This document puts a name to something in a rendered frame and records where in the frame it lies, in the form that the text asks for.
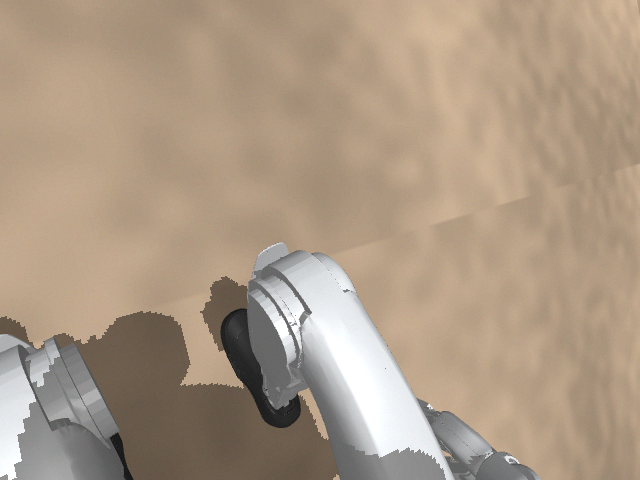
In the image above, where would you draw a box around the left robot foot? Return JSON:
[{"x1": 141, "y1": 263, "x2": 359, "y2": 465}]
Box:
[{"x1": 110, "y1": 433, "x2": 134, "y2": 480}]

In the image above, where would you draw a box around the right robot hand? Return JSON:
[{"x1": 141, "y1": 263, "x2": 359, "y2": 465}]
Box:
[{"x1": 417, "y1": 398, "x2": 497, "y2": 480}]

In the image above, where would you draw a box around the right robot foot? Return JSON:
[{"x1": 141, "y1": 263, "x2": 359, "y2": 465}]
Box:
[{"x1": 221, "y1": 308, "x2": 301, "y2": 428}]

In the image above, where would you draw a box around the right robot arm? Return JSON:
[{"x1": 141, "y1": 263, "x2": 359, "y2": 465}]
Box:
[{"x1": 475, "y1": 452, "x2": 541, "y2": 480}]

